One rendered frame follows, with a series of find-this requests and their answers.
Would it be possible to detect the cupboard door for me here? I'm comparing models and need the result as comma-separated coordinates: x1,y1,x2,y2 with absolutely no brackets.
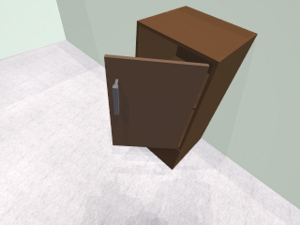
104,54,209,149

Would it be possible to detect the handle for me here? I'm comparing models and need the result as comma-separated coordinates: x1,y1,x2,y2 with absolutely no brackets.
112,79,120,115

